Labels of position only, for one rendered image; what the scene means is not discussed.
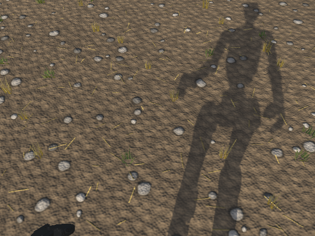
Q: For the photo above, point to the robot left hand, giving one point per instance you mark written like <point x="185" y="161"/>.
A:
<point x="64" y="229"/>

